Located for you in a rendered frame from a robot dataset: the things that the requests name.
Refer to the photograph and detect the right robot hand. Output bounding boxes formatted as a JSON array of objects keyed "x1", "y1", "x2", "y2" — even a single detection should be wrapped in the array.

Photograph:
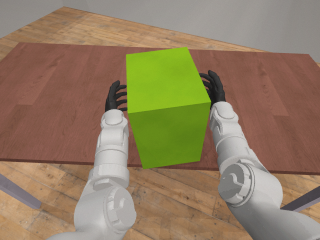
[{"x1": 199, "y1": 70, "x2": 226, "y2": 110}]

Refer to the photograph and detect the robot right forearm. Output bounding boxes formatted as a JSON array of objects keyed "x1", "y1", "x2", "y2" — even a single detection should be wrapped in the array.
[{"x1": 209, "y1": 101, "x2": 271, "y2": 175}]

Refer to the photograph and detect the table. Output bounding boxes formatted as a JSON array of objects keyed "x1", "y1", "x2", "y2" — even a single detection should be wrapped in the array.
[{"x1": 0, "y1": 42, "x2": 320, "y2": 212}]

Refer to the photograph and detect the left robot hand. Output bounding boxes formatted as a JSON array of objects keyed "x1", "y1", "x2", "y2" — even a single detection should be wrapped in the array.
[{"x1": 105, "y1": 80, "x2": 128, "y2": 112}]

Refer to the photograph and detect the carton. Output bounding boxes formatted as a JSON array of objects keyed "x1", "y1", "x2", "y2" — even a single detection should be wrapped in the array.
[{"x1": 126, "y1": 47, "x2": 211, "y2": 169}]

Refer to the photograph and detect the robot left forearm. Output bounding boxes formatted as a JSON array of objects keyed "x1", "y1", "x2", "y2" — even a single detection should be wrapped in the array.
[{"x1": 79, "y1": 109, "x2": 130, "y2": 200}]

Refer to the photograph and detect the right robot upper arm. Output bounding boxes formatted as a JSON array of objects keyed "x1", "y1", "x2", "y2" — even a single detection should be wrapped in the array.
[{"x1": 217, "y1": 162, "x2": 320, "y2": 240}]

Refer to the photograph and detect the left robot upper arm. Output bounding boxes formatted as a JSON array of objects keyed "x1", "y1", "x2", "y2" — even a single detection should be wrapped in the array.
[{"x1": 45, "y1": 185, "x2": 137, "y2": 240}]

